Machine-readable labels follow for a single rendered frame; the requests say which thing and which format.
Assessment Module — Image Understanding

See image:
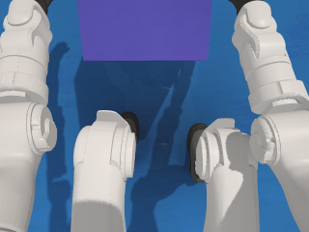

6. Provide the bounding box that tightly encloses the robot left thigh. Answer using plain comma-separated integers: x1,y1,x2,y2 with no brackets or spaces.
70,121,136,232

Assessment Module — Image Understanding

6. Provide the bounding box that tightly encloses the robot left hand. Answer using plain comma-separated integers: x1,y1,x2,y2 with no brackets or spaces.
35,0,53,15

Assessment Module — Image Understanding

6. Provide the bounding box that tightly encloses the left robot forearm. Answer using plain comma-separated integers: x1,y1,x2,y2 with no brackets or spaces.
0,0,53,106

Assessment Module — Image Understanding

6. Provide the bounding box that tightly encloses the right robot shin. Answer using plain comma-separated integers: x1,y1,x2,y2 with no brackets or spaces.
195,118,258,180

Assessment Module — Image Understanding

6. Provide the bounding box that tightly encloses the robot left upper arm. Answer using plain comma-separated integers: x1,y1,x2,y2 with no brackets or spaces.
0,101,57,232

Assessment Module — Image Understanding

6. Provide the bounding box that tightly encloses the right robot forearm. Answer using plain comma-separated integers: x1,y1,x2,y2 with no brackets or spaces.
232,0,309,115

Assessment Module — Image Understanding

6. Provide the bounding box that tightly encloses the carton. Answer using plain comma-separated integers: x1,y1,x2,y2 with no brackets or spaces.
76,0,212,62

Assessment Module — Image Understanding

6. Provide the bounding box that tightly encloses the robot right upper arm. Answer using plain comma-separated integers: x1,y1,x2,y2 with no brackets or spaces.
249,109,309,232

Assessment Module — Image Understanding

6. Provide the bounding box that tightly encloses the robot right hand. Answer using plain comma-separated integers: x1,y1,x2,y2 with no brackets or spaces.
228,0,264,15

